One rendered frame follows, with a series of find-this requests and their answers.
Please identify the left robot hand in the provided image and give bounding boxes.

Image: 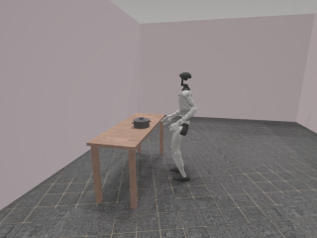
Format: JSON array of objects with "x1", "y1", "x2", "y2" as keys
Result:
[{"x1": 167, "y1": 122, "x2": 179, "y2": 133}]

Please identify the table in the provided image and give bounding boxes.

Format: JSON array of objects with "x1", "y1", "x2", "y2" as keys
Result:
[{"x1": 86, "y1": 112, "x2": 165, "y2": 209}]

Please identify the robot right forearm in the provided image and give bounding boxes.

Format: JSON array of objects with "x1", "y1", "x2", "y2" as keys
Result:
[{"x1": 171, "y1": 109, "x2": 180, "y2": 118}]

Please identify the robot left forearm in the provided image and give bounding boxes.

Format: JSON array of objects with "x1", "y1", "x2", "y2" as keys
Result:
[{"x1": 177, "y1": 107, "x2": 197, "y2": 126}]

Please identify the lid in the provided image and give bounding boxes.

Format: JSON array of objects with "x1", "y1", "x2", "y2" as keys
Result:
[{"x1": 133, "y1": 118, "x2": 150, "y2": 123}]

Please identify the left robot upper arm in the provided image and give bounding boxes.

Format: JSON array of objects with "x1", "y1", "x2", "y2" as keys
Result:
[{"x1": 182, "y1": 90, "x2": 197, "y2": 111}]

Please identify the pot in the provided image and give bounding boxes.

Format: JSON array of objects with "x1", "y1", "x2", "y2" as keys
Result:
[{"x1": 132, "y1": 120, "x2": 152, "y2": 129}]

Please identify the robot torso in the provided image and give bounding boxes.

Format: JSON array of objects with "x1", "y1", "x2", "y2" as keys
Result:
[{"x1": 178, "y1": 88, "x2": 192, "y2": 129}]

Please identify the right robot hand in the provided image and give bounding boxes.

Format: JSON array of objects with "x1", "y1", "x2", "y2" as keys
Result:
[{"x1": 160, "y1": 115, "x2": 173, "y2": 126}]

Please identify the robot left thigh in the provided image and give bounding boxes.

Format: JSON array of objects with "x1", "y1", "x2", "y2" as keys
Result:
[{"x1": 171, "y1": 124, "x2": 188, "y2": 156}]

